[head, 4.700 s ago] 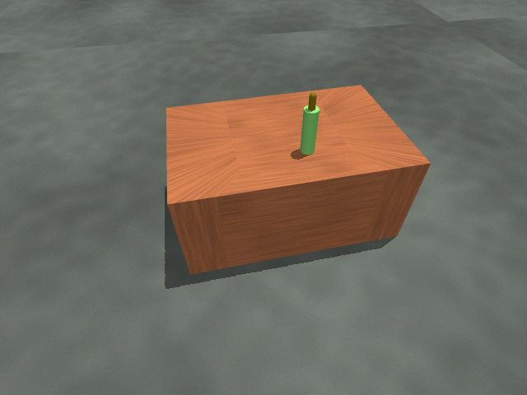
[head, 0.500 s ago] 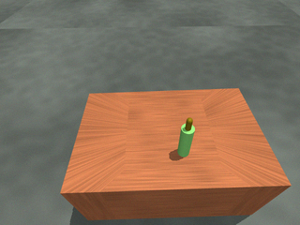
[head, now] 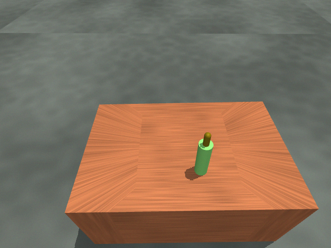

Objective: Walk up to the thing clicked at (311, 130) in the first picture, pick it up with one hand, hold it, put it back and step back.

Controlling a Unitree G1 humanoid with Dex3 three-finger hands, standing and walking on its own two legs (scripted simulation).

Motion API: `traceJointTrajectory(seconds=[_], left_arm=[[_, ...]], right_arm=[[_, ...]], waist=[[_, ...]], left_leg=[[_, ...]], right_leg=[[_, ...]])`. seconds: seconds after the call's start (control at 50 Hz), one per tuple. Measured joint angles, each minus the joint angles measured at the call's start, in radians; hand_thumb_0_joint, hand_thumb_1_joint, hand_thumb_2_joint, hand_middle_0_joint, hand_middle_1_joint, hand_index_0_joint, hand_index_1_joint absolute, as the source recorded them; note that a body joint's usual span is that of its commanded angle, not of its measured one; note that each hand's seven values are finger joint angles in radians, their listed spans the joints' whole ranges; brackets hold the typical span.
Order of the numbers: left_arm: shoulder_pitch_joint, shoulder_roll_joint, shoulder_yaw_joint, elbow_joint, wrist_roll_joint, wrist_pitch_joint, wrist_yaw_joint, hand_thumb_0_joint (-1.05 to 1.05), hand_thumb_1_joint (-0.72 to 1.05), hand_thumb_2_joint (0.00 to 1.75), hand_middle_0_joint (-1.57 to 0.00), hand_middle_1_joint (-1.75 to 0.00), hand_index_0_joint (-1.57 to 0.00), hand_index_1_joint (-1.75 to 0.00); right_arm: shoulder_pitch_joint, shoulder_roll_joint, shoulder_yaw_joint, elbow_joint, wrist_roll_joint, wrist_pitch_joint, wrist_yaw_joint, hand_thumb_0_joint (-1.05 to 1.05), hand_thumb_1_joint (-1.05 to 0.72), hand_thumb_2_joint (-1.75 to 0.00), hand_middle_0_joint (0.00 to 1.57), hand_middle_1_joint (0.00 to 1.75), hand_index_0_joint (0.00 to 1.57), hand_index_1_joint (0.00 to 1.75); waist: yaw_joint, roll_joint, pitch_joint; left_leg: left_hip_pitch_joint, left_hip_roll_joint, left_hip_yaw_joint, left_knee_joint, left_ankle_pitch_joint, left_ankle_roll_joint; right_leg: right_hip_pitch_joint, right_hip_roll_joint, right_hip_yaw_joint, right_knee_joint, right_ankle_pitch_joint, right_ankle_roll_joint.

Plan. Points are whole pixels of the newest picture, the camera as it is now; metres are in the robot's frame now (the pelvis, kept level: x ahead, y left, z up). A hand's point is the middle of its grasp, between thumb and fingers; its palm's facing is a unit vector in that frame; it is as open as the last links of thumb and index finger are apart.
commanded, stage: stand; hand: right
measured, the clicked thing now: (204, 153) +0.54 -0.14 -0.21
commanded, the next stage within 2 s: go down in 1.92 s
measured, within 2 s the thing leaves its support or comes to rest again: neither
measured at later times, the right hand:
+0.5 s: hand out of the picture +0.06 -0.26 -0.16, palm faces -0.02 +0.95 -0.32, open 7.3 cm
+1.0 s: hand out of the picture +0.06 -0.27 -0.16, palm faces -0.02 +0.94 -0.33, open 7.3 cm
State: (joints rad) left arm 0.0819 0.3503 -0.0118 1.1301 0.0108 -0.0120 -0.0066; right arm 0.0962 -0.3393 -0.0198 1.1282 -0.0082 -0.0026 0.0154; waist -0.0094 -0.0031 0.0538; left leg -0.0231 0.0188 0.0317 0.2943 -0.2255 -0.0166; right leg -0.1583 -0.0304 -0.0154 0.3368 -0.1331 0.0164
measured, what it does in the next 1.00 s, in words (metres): stands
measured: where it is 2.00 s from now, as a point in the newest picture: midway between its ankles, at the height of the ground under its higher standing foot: outside the picture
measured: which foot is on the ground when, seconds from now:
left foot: down 0.00-1.00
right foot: down 0.00-1.00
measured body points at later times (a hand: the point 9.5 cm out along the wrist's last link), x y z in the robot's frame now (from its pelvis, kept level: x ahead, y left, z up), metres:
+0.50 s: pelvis +0.00 -0.01 +0.00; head +0.00 -0.02 +0.45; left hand +0.07 +0.29 -0.13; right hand +0.06 -0.31 -0.14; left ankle -0.04 +0.13 -0.75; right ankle +0.03 -0.13 -0.75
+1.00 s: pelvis +0.00 -0.02 +0.00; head +0.00 -0.02 +0.45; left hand +0.08 +0.29 -0.13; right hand +0.06 -0.32 -0.14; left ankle -0.04 +0.13 -0.75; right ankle +0.03 -0.13 -0.75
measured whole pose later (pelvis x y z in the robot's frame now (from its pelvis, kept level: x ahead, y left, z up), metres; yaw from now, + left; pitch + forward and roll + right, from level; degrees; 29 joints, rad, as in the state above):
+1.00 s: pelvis +0.00 -0.02 +0.00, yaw +0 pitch -2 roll +0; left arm 0.10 0.35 -0.01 1.13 0.01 -0.01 -0.01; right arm 0.14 -0.35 -0.01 1.12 -0.01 0.00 0.01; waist 0.00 0.01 0.05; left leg -0.04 0.04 0.02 0.31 -0.23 -0.04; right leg -0.17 -0.01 -0.03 0.35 -0.14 -0.01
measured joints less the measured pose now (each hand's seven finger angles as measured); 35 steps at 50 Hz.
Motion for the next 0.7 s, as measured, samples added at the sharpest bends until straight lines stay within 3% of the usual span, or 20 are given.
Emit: traceJointTrajectory(seconds=[0.7], left_arm=[[0.019, 0.004, 0.0, 0.005, -0.001, 0.001, -0.004, 0.01, 0.9, 0.9, -0.2, -0.3, -0.2, -0.3]], right_arm=[[0.04, -0.01, 0.008, 0.004, -0.003, 0.001, -0.002, 0.01, -0.91, -0.9, 0.2, 0.3, 0.21, 0.3]], waist=[[0.003, 0.013, -0.002]], left_leg=[[-0.017, 0.024, -0.014, 0.016, -0.002, -0.022]], right_leg=[[-0.011, 0.022, -0.016, 0.01, -0.003, -0.023]])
